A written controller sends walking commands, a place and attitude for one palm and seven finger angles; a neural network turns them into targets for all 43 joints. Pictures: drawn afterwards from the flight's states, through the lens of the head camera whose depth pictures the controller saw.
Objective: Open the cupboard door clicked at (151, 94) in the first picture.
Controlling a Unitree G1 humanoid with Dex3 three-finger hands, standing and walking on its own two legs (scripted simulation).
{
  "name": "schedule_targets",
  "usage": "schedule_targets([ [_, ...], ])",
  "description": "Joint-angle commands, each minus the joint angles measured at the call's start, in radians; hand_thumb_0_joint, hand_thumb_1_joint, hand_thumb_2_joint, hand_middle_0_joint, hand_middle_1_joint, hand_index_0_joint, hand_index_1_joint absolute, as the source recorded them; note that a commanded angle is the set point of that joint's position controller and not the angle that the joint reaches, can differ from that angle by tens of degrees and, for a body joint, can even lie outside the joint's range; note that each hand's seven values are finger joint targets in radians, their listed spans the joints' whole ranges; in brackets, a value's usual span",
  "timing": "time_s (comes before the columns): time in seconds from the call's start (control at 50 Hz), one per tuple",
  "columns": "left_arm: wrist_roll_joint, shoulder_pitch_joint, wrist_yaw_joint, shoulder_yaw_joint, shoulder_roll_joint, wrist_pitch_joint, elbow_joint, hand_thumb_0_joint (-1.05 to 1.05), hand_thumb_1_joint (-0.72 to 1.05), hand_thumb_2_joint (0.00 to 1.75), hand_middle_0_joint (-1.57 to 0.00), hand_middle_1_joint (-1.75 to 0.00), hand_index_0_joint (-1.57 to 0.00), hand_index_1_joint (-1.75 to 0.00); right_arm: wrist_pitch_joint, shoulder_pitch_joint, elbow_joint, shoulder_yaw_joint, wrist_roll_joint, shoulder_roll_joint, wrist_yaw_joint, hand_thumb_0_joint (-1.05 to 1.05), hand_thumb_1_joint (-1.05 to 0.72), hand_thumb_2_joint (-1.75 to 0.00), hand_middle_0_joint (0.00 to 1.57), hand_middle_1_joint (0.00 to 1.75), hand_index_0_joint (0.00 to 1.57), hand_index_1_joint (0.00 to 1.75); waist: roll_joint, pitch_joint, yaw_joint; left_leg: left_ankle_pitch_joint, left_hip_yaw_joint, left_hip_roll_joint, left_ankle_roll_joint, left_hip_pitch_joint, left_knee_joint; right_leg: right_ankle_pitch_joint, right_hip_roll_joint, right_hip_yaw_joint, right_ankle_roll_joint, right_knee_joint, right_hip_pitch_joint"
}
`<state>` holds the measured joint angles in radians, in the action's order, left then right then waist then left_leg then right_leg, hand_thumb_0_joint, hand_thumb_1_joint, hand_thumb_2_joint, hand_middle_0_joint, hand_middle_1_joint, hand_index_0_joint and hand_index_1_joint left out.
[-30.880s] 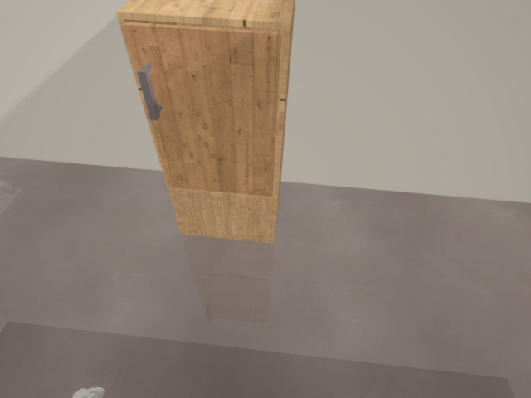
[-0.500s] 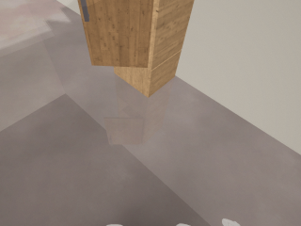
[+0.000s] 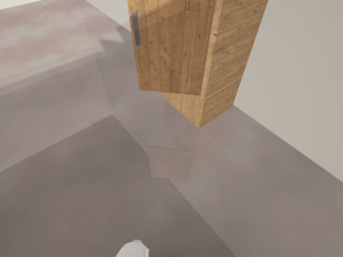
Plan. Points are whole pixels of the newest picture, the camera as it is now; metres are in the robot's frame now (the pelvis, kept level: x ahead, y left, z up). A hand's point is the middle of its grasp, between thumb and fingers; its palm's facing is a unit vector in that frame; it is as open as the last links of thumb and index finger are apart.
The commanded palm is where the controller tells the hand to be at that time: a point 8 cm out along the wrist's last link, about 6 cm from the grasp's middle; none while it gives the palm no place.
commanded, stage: take the last steps up to it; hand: left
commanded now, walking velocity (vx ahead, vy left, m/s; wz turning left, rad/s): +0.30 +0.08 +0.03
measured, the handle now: (137, 28) +1.09 +0.26 -0.01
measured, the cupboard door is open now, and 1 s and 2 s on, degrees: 43 43 43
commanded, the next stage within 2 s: come to a stop and stand still in 1.20 s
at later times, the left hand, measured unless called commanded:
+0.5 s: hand (108, 198) +0.29 +0.22 -0.16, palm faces -0.01 -0.98 -0.22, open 7.4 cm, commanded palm none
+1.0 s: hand (103, 207) +0.28 +0.24 -0.20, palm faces +0.09 -0.99 -0.12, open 7.3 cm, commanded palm none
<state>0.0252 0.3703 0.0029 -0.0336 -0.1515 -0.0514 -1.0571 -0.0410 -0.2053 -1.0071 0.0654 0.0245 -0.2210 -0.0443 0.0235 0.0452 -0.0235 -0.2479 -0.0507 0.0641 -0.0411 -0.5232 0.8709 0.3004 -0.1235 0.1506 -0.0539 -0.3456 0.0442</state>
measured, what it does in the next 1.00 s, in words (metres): walks ahead: left foot, then right foot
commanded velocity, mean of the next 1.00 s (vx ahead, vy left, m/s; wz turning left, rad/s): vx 0.29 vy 0.03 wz -0.02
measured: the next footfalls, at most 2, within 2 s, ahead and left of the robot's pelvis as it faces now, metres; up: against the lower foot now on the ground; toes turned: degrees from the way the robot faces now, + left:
left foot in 0.12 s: +0.15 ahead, +0.16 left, +0.00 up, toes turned +8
right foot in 0.50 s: +0.27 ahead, -0.06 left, +0.00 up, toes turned -9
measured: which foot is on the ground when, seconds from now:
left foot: up 0.00-0.10, down 0.12-0.50, up 0.52-0.94, down 0.96-1.00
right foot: down 0.00-0.12, up 0.14-0.48, down 0.50-0.96, up 0.98-1.00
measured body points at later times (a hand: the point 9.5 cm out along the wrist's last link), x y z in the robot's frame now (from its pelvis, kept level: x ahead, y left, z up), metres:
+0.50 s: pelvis +0.17 +0.04 -0.01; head +0.18 +0.02 +0.43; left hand +0.29 +0.27 -0.14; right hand +0.13 -0.19 -0.18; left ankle +0.11 +0.16 -0.74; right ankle +0.23 -0.05 -0.75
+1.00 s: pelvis +0.37 +0.08 -0.02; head +0.40 +0.11 +0.43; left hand +0.27 +0.29 -0.18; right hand +0.48 -0.15 -0.15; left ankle +0.45 +0.17 -0.75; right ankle +0.24 -0.05 -0.71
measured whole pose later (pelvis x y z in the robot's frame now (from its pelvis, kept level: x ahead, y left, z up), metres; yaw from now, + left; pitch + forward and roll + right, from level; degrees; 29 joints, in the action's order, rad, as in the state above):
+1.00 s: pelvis +0.37 +0.08 -0.02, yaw -1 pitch +0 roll -1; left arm 0.01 0.42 0.01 -0.03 -0.15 -0.03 -1.17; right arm 0.06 -0.12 -1.01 0.04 0.04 -0.17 -0.01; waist 0.04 0.07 -0.04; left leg -0.19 -0.13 0.04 0.06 -0.40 0.60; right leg 0.50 -0.07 0.10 0.00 -0.80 0.15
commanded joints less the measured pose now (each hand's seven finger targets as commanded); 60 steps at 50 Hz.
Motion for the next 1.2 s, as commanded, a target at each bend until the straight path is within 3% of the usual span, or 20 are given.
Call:
schedule_targets([
  [0.0,0.009,0.056,-0.015,-0.052,-0.203,-0.017,0.004,0.00,0.90,0.90,-0.20,-0.30,-0.20,-0.30,0.057,0.129,0.104,-0.009,-0.008,0.003,-0.012,0.00,-0.90,-0.90,0.20,0.30,0.20,0.30,0.170,0.044,-0.032,-0.035,-0.066,-0.030,0.024,0.070,-0.230,-0.240,-0.220,-0.092,0.130,0.076,0.033],
  [0.06,0.000,0.019,-0.008,-0.050,-0.181,-0.004,0.011,0.00,0.90,0.90,-0.20,-0.30,-0.20,-0.30,0.078,-0.128,0.018,0.007,0.002,-0.080,0.011,0.00,-0.90,-0.90,0.20,0.30,0.20,0.30,0.010,-0.065,0.089,0.007,-0.094,-0.060,0.053,0.493,-0.409,-0.269,-0.132,0.006,0.082,-0.233,0.191],
  [0.08,-0.010,0.049,-0.002,-0.041,-0.115,0.003,0.032,0.00,0.90,0.90,-0.20,-0.30,-0.20,-0.30,0.087,-0.275,-0.016,0.037,0.014,-0.190,0.030,0.00,-0.90,-0.90,0.20,0.30,0.20,0.30,-0.237,-0.182,0.140,0.009,0.218,0.177,0.136,0.709,-0.434,0.018,-0.012,0.072,0.034,-0.514,0.401],
  [0.1,-0.010,-0.023,-0.003,-0.022,-0.080,0.003,0.083,0.00,0.90,0.90,-0.20,-0.30,-0.20,-0.30,0.079,-0.378,-0.034,0.048,0.009,-0.251,0.049,0.00,-0.90,-0.90,0.20,0.30,0.20,0.30,-0.305,-0.193,0.168,0.022,0.443,0.323,0.216,0.733,-0.562,0.318,0.059,0.002,0.032,-0.759,0.555],
  [0.12,-0.008,-0.088,-0.009,-0.023,-0.078,0.001,0.100,0.00,0.90,0.90,-0.20,-0.30,-0.20,-0.30,0.079,-0.332,-0.038,0.043,0.010,-0.239,0.057,0.00,-0.90,-0.90,0.20,0.30,0.20,0.30,-0.240,-0.158,0.154,-0.081,0.449,0.352,0.251,0.631,-0.603,0.309,0.035,-0.072,0.064,-0.891,0.600],
  [0.22,0.001,-0.072,0.014,-0.028,-0.055,0.025,0.045,0.00,0.90,0.90,-0.20,-0.30,-0.20,-0.30,0.110,-0.129,-0.006,-0.003,0.004,-0.070,0.069,0.00,-0.90,-0.90,0.20,0.30,0.20,0.30,-0.157,-0.018,0.030,0.017,0.170,0.234,0.194,0.326,-0.680,0.036,-0.028,-0.114,0.055,-0.811,0.517],
  [0.36,-0.002,-0.174,0.022,-0.029,-0.056,0.034,0.100,0.00,0.90,0.90,-0.20,-0.30,-0.20,-0.30,0.105,-0.120,-0.025,0.004,0.007,-0.088,0.059,0.00,-0.90,-0.90,0.20,0.30,0.20,0.30,-0.106,0.034,0.015,-0.030,0.081,0.222,0.220,0.284,-0.706,-0.037,0.008,-0.069,0.047,-0.401,0.360],
  [0.44,0.003,-0.113,0.021,-0.042,-0.094,0.020,0.085,0.00,0.90,0.90,-0.20,-0.30,-0.20,-0.30,0.094,-0.121,-0.043,0.000,0.006,-0.081,0.055,0.00,-0.90,-0.90,0.20,0.30,0.20,0.30,-0.054,0.012,-0.026,-0.059,0.032,0.151,0.156,0.250,-0.533,-0.087,0.063,-0.029,0.056,-0.201,0.126],
  [0.46,0.005,-0.029,0.016,-0.053,-0.139,0.012,0.060,0.00,0.90,0.90,-0.20,-0.30,-0.20,-0.30,0.095,-0.119,-0.043,-0.005,-0.001,-0.061,0.052,0.00,-0.90,-0.90,0.20,0.30,0.20,0.30,0.024,-0.007,-0.065,-0.091,-0.024,0.081,0.118,0.152,-0.369,-0.042,0.022,-0.103,0.075,-0.131,-0.026],
  [0.48,0.007,0.072,0.009,-0.071,-0.221,0.000,0.030,0.00,0.90,0.90,-0.20,-0.30,-0.20,-0.30,0.095,-0.126,-0.024,-0.010,-0.008,-0.014,0.043,0.00,-0.90,-0.90,0.20,0.30,0.20,0.30,0.238,-0.034,-0.097,-0.222,-0.124,-0.043,0.063,-0.036,-0.096,0.051,-0.188,-0.397,0.162,0.005,-0.171],
  [0.5,-0.006,0.130,-0.003,-0.075,-0.269,0.002,0.028,0.00,0.90,0.90,-0.20,-0.30,-0.20,-0.30,0.086,-0.099,0.009,-0.008,-0.009,-0.036,0.040,0.00,-0.90,-0.90,0.20,0.30,0.20,0.30,0.301,-0.033,-0.110,-0.392,-0.074,-0.056,0.054,-0.119,0.156,0.160,-0.343,-0.638,0.258,0.162,-0.147],
  [0.52,-0.009,0.079,-0.009,-0.068,-0.231,-0.004,0.034,0.00,0.90,0.90,-0.20,-0.30,-0.20,-0.30,0.084,-0.040,0.006,0.001,-0.003,-0.054,0.040,0.00,-0.90,-0.90,0.20,0.30,0.20,0.30,0.249,0.012,-0.095,-0.290,0.033,-0.014,0.059,-0.159,0.274,0.209,-0.328,-0.664,0.271,0.198,-0.053],
  [0.56,-0.013,-0.045,-0.013,-0.044,-0.151,-0.010,0.071,0.00,0.90,0.90,-0.20,-0.30,-0.20,-0.30,0.079,-0.036,-0.010,0.002,-0.001,-0.029,0.038,0.00,-0.90,-0.90,0.20,0.30,0.20,0.30,0.091,0.048,-0.022,-0.086,0.069,0.047,0.042,-0.138,0.272,0.117,-0.254,-0.439,0.227,0.199,0.064],
  [0.62,-0.011,-0.048,-0.013,-0.033,-0.105,-0.033,0.056,0.00,0.90,0.90,-0.20,-0.30,-0.20,-0.30,0.067,-0.100,-0.045,-0.007,0.004,0.019,0.031,0.00,-0.90,-0.90,0.20,0.30,0.20,0.30,0.070,-0.009,0.018,-0.009,0.024,0.055,0.014,-0.034,0.146,-0.180,-0.175,-0.223,0.197,0.176,0.091],
  [0.8,-0.005,0.052,-0.009,-0.029,-0.139,-0.037,-0.043,0.00,0.90,0.90,-0.20,-0.30,-0.20,-0.30,0.077,0.085,0.028,-0.013,-0.003,0.029,0.010,0.00,-0.90,-0.90,0.20,0.30,0.20,0.30,0.123,0.038,-0.024,0.029,-0.054,0.008,0.017,-0.022,-0.193,-0.357,-0.175,-0.160,0.201,0.127,-0.009],
  [0.88,-0.008,0.022,-0.011,-0.037,-0.159,-0.025,-0.051,0.00,0.90,0.90,-0.20,-0.30,-0.20,-0.30,0.093,0.004,0.006,-0.010,0.002,-0.008,0.018,0.00,-0.90,-0.90,0.20,0.30,0.20,0.30,0.081,0.021,0.045,0.066,-0.103,-0.051,0.048,0.241,-0.372,-0.391,-0.138,-0.108,0.164,-0.019,0.068],
  [0.9,-0.009,0.018,-0.009,-0.035,-0.146,-0.022,-0.049,0.00,0.90,0.90,-0.20,-0.30,-0.20,-0.30,0.100,-0.105,-0.031,-0.001,0.005,-0.051,0.027,0.00,-0.90,-0.90,0.20,0.30,0.20,0.30,-0.008,-0.032,0.092,0.073,-0.073,-0.038,0.066,0.430,-0.416,-0.402,-0.095,-0.074,0.140,-0.200,0.158],
  [0.94,-0.018,0.032,-0.001,-0.017,-0.071,-0.019,0.010,0.00,0.90,0.90,-0.20,-0.30,-0.20,-0.30,0.098,-0.343,-0.073,0.033,0.013,-0.222,0.058,0.00,-0.90,-0.90,0.20,0.30,0.20,0.30,-0.323,-0.194,0.151,0.165,0.444,0.352,0.243,0.727,-0.553,0.281,0.105,-0.007,0.071,-0.739,0.500],
  [1.04,0.000,-0.030,0.007,-0.018,-0.038,0.008,-0.003,0.00,0.90,0.90,-0.20,-0.30,-0.20,-0.30,0.116,-0.120,-0.019,-0.017,0.000,-0.059,0.072,0.00,-0.90,-0.90,0.20,0.30,0.20,0.30,-0.127,-0.003,0.036,0.142,0.181,0.254,0.195,0.330,-0.668,0.045,-0.010,-0.142,0.068,-0.846,0.513],
  [1.18,0.000,-0.098,0.007,-0.015,-0.028,0.036,0.038,0.00,0.90,0.90,-0.20,-0.30,-0.20,-0.30,0.113,-0.138,-0.029,-0.017,0.003,-0.052,0.071,0.00,-0.90,-0.90,0.20,0.30,0.20,0.30,-0.105,0.000,0.019,0.221,0.056,0.211,0.210,0.310,-0.686,-0.042,0.004,-0.099,0.047,-0.517,0.418],
])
